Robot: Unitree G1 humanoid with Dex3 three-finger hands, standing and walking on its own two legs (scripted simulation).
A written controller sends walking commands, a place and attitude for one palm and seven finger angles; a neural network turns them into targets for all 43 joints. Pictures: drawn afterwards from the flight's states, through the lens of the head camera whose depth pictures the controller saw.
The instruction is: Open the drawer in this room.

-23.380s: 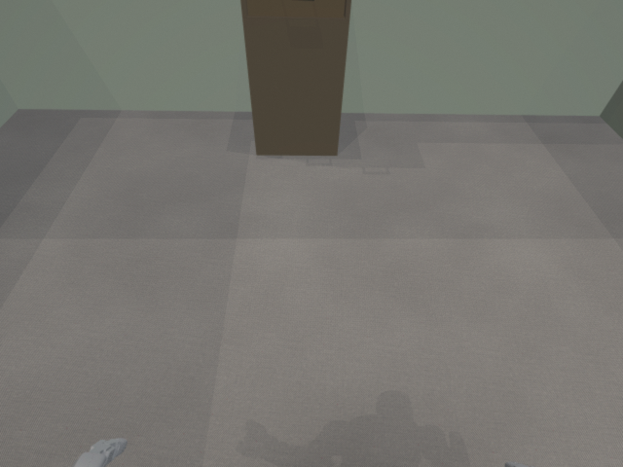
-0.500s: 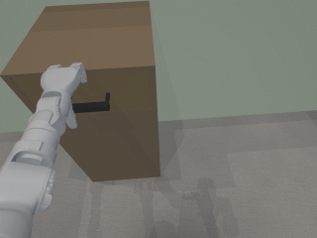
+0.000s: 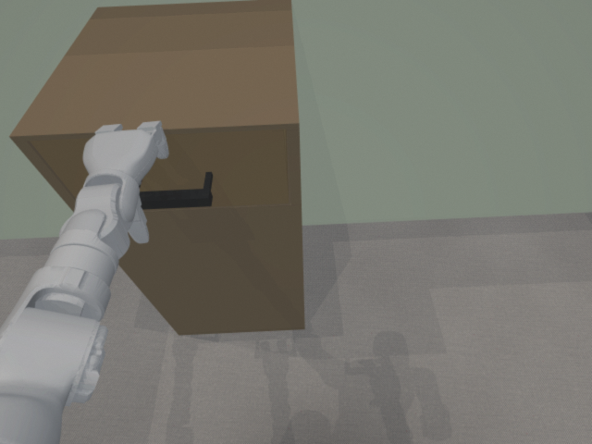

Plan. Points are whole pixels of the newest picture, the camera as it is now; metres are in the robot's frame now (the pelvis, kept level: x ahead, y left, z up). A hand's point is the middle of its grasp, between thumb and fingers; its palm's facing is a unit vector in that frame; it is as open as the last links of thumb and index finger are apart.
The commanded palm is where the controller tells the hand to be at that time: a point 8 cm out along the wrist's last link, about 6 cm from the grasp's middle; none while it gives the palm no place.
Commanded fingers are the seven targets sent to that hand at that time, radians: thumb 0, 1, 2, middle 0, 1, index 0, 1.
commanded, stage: move the hooked fingers above the handle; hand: left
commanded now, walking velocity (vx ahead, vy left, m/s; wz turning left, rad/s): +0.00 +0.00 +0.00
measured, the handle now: (170, 189) +0.51 +0.22 +0.02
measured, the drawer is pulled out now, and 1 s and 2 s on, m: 0.00 0.00 0.00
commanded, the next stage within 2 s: lower the fingers behind the handle in 0.38 s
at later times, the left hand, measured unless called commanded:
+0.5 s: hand (143, 195) +0.45 +0.24 +0.07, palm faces -0.16 +0.00 -0.99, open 13.8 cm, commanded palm +0.44 +0.22 +0.13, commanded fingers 0.00 -0.50 0.30 -0.30 -1.20 -0.30 -1.20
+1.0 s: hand (160, 205) +0.45 +0.22 +0.05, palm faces -0.14 -0.01 -0.99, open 13.8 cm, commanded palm +0.44 +0.22 +0.10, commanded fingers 0.00 -0.50 0.30 -0.30 -1.20 -0.30 -1.20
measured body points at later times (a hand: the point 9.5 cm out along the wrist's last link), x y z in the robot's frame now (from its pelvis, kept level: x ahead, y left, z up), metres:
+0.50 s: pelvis +0.00 -0.01 +0.00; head +0.07 -0.03 +0.45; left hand +0.45 +0.23 +0.13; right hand +0.07 -0.28 -0.14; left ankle -0.03 +0.10 -0.73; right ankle +0.00 -0.12 -0.73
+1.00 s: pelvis +0.00 -0.01 +0.00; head +0.07 -0.02 +0.44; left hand +0.45 +0.22 +0.10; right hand +0.06 -0.28 -0.14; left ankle -0.03 +0.10 -0.73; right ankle +0.00 -0.12 -0.73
